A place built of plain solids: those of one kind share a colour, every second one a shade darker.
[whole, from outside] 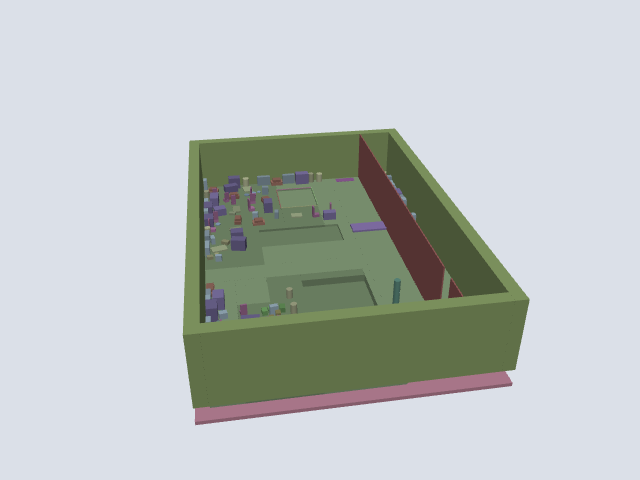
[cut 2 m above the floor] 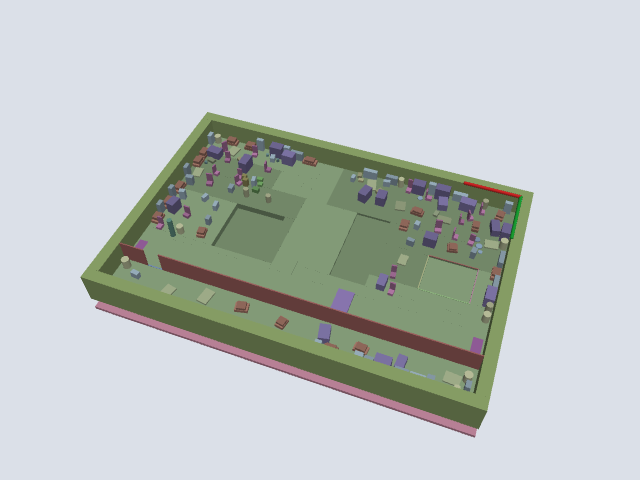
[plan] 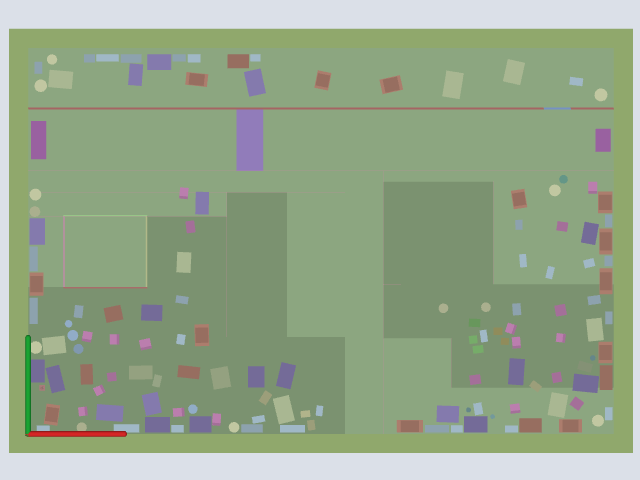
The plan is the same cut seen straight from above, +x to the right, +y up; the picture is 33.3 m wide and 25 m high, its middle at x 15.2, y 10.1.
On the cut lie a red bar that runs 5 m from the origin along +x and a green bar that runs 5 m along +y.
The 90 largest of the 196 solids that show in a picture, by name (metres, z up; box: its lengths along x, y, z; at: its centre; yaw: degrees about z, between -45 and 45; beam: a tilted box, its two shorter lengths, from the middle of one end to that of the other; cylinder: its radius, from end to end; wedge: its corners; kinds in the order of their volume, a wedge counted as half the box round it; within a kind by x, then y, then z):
{
 "floor_1": {"box": [1.9, 3.68, 2.1], "at": [0.95, 9.49, -1.05]},
 "floor_2": {"box": [4.23, 3.68, 1.93], "at": [4.01, 9.49, -1.14]},
 "floor_3": {"box": [10.35, 2.6, 2.1], "at": [5.17, 6.35, -1.05]},
 "floor_4": {"box": [10.35, 1.25, 2.1], "at": [5.17, 11.96, -1.05]},
 "floor_5": {"box": [4.22, 3.68, 2.1], "at": [8.24, 9.49, -1.05]},
 "floor_6": {"box": [16.5, 5.05, 2.1], "at": [8.25, 2.52, -1.05]},
 "floor_7": {"box": [16.5, 1.12, 2.1], "at": [8.25, 13.14, -1.05]},
 "floor_8": {"box": [3.13, 7.53, 1.88], "at": [11.91, 8.81, -1.16]},
 "floor_9": {"box": [3.02, 7.53, 2.1], "at": [14.99, 8.81, -1.05]},
 "floor_10": {"box": [30.5, 3.2, 1.0], "at": [15.25, 15.3, -0.5]},
 "floor_11": {"box": [30.5, 3.2, 1.0], "at": [15.25, 18.5, -0.5]},
 "floor_12": {"box": [2.0, 13.7, 1.0], "at": [17.5, 6.85, -0.5]},
 "floor_13": {"box": [0.95, 2.58, 2.1], "at": [18.98, 3.69, -1.05]},
 "floor_14": {"box": [0.95, 5.33, 2.1], "at": [18.98, 10.46, -1.05]},
 "floor_15": {"box": [2.58, 2.58, 2.1], "at": [20.74, 3.69, -1.05]},
 "floor_16": {"box": [4.78, 5.33, 1.47], "at": [21.84, 10.46, -1.37]},
 "floor_17": {"box": [12.0, 2.4, 2.1], "at": [24.5, 1.2, -1.05]},
 "floor_18": {"box": [12.0, 2.82, 2.1], "at": [24.5, 6.39, -1.05]},
 "floor_19": {"box": [12.0, 0.57, 2.1], "at": [24.5, 13.41, -1.05]},
 "floor_20": {"box": [8.47, 2.58, 2.1], "at": [26.27, 3.69, -1.05]},
 "floor_21": {"box": [6.27, 5.33, 2.1], "at": [27.36, 10.46, -1.05]},
 "wall_1": {"box": [1.0, 20.1, 6.0], "at": [-0.5, 10.05, 2.0]},
 "wall_2": {"box": [32.5, 1.0, 6.0], "at": [15.25, -0.5, 2.0]},
 "wall_3": {"box": [32.5, 1.0, 6.0], "at": [15.25, 20.6, 2.0]},
 "wall_4": {"box": [1.0, 20.1, 6.0], "at": [31.0, 10.05, 2.0]},
 "floor_base_1": {"box": [32.5, 22.1, 0.3], "at": [15.25, 10.05, -2.35]},
 "pallet_load_1": {"box": [0.79, 1.2, 1.19], "at": [0.47, 3.28, 0.59]},
 "pallet_load_2": {"box": [0.81, 1.38, 1.16], "at": [0.47, 10.55, 0.58]},
 "pallet_load_3": {"box": [0.73, 1.36, 0.74], "at": [1.42, 2.86, 0.37], "yaw": 14.2},
 "pallet_load_4": {"box": [1.39, 0.83, 1.03], "at": [4.25, 1.09, 0.52], "yaw": -4.0},
 "pallet_load_5": {"box": [0.71, 1.13, 0.7], "at": [5.6, 18.71, 0.35], "yaw": -4.3},
 "pallet_load_6": {"box": [0.85, 1.11, 0.72], "at": [6.44, 1.56, 0.36], "yaw": 12.1},
 "pallet_load_7": {"box": [1.1, 0.84, 1.08], "at": [6.44, 6.31, 0.54], "yaw": -1.8},
 "pallet_load_8": {"box": [1.31, 0.81, 1.3], "at": [6.74, 0.47, 0.65]},
 "pallet_load_9": {"box": [1.26, 0.81, 1.29], "at": [6.83, 19.36, 0.65]},
 "pallet_load_10": {"box": [1.14, 0.85, 1.16], "at": [8.97, 0.49, 0.58]},
 "pallet_load_11": {"box": [0.7, 1.18, 0.75], "at": [9.07, 12.02, 0.38], "yaw": -1.0},
 "pallet_load_12": {"box": [0.9, 1.32, 0.76], "at": [11.81, 18.3, 0.38], "yaw": 12.2},
 "pallet_load_13": {"box": [0.86, 1.11, 1.02], "at": [11.88, 2.97, 0.51], "yaw": 0.3},
 "pallet_load_14": {"box": [0.78, 1.28, 1.05], "at": [13.43, 3.03, 0.53], "yaw": -13.3},
 "pallet_load_15": {"box": [1.16, 0.87, 1.15], "at": [21.86, 1.03, 0.57], "yaw": -1.9},
 "pallet_load_16": {"box": [1.23, 0.85, 1.28], "at": [23.32, 0.49, 0.64]},
 "pallet_load_17": {"box": [0.8, 1.37, 1.22], "at": [25.43, 3.24, 0.61], "yaw": -3.7},
 "pallet_load_18": {"box": [1.31, 0.89, 0.79], "at": [29.04, 2.63, 0.4], "yaw": -5.9},
 "pallet_load_19": {"box": [0.76, 1.1, 1.16], "at": [29.26, 10.45, 0.58], "yaw": -10.4},
 "part_1": {"box": [26.86, 0.1, 5.05], "at": [13.43, 16.95, 2.48]},
 "part_2": {"box": [2.24, 0.1, 5.05], "at": [29.38, 16.95, 2.48]},
 "crate_stack_1": {"box": [0.43, 1.37, 0.97], "at": [0.28, 6.41, 0.48]},
 "crate_stack_2": {"box": [0.43, 1.29, 0.99], "at": [0.28, 9.11, 0.49]},
 "crate_stack_3": {"box": [0.41, 0.62, 1.19], "at": [0.54, 19.07, 0.59]},
 "crate_stack_4": {"box": [0.68, 0.37, 1.28], "at": [0.79, 0.26, 0.64]},
 "crate_stack_5": {"box": [0.45, 0.65, 0.84], "at": [2.63, 6.37, 0.42], "yaw": -6.4},
 "crate_stack_6": {"box": [0.57, 0.43, 1.31], "at": [3.19, 19.55, 0.66]},
 "crate_stack_7": {"box": [1.18, 0.38, 0.98], "at": [4.13, 19.58, 0.49]},
 "crate_stack_8": {"box": [1.33, 0.43, 0.89], "at": [5.12, 0.28, 0.45]},
 "crate_stack_9": {"box": [1.08, 0.44, 0.93], "at": [5.36, 19.55, 0.47]},
 "crate_stack_10": {"box": [0.65, 0.4, 1.27], "at": [7.78, 0.27, 0.64]},
 "crate_stack_11": {"box": [0.69, 0.37, 1.22], "at": [7.86, 19.59, 0.61]},
 "crate_stack_12": {"box": [0.67, 0.43, 1.31], "at": [8.64, 19.55, 0.66]},
 "crate_stack_13": {"box": [1.12, 0.43, 0.86], "at": [11.65, 0.28, 0.43]},
 "crate_stack_14": {"box": [0.54, 0.37, 1.24], "at": [11.84, 19.59, 0.62]},
 "crate_stack_15": {"box": [1.31, 0.4, 0.92], "at": [13.77, 0.27, 0.46]},
 "crate_stack_16": {"box": [1.25, 0.4, 0.89], "at": [21.3, 0.27, 0.45]},
 "crate_stack_17": {"box": [0.62, 0.38, 1.24], "at": [22.33, 0.26, 0.62]},
 "crate_stack_18": {"box": [0.69, 0.37, 1.31], "at": [25.18, 0.26, 0.66]},
 "crate_stack_19": {"box": [0.56, 0.43, 1.01], "at": [29.22, 8.89, 0.51], "yaw": 13.8},
 "crate_stack_20": {"box": [0.66, 0.45, 0.98], "at": [29.48, 6.97, 0.49], "yaw": 7.7},
 "crate_stack_21": {"box": [0.39, 0.68, 1.14], "at": [30.23, 1.05, 0.57]},
 "crate_stack_22": {"box": [0.41, 0.56, 1.25], "at": [30.23, 9.01, 0.62]},
 "crate_stack_23": {"box": [0.39, 0.67, 1.21], "at": [30.23, 11.1, 0.6]},
 "crate_stack_24": {"box": [0.37, 0.67, 1.28], "at": [30.25, 6.04, 0.64]},
 "sack_pile_1": {"box": [0.73, 1.21, 0.38], "at": [0.43, 7.8, 0.19]},
 "sack_pile_2": {"box": [1.13, 0.73, 0.38], "at": [10.94, 19.41, 0.19]},
 "sack_pile_3": {"box": [1.1, 0.78, 0.29], "at": [18.91, 18.19, 0.14], "yaw": 12.5},
 "sack_pile_4": {"box": [1.37, 0.66, 0.31], "at": [19.89, 0.4, 0.15]},
 "sack_pile_5": {"box": [1.17, 0.75, 0.3], "at": [26.16, 0.45, 0.15]},
 "sack_pile_6": {"box": [1.2, 0.7, 0.3], "at": [28.25, 0.42, 0.15]},
 "sack_pile_7": {"box": [0.75, 1.13, 0.3], "at": [30.05, 12.06, 0.15]},
 "sack_pile_8": {"box": [0.72, 1.13, 0.3], "at": [30.07, 4.24, 0.15]},
 "sack_pile_9": {"box": [0.68, 1.35, 0.3], "at": [30.09, 7.95, 0.15]},
 "sack_pile_10": {"box": [0.69, 1.36, 0.3], "at": [30.09, 10.03, 0.15]},
 "sack_pile_11": {"box": [0.66, 1.29, 0.3], "at": [30.1, 2.93, 0.15]},
 "barrel_1": {"cylinder": 0.31, "from": [0.38, 12.47, 0.0], "to": [0.38, 12.47, 0.89]},
 "barrel_2": {"cylinder": 0.33, "from": [0.4, 4.5, 0.0], "to": [0.4, 4.5, 0.91]},
 "barrel_3": {"cylinder": 0.33, "from": [0.66, 18.14, 0.0], "to": [0.66, 18.14, 0.87]},
 "barrel_4": {"cylinder": 0.31, "from": [29.68, 0.69, 0.0], "to": [29.68, 0.69, 0.79]},
 "barrel_5": {"cylinder": 0.34, "from": [29.84, 17.66, 0.0], "to": [29.84, 17.66, 0.94]},
 "step_hump_1": {"box": [1.4, 3.2, 0.23], "at": [11.55, 15.3, 0.07]},
 "column_a0a_1": {"cylinder": 0.23, "from": [27.88, 13.27, 0.0], "to": [27.88, 13.27, 5.0]},
 "pallet_1": {"box": [0.92, 1.37, 0.2], "at": [22.13, 18.18, 0.05], "yaw": -9.3}
}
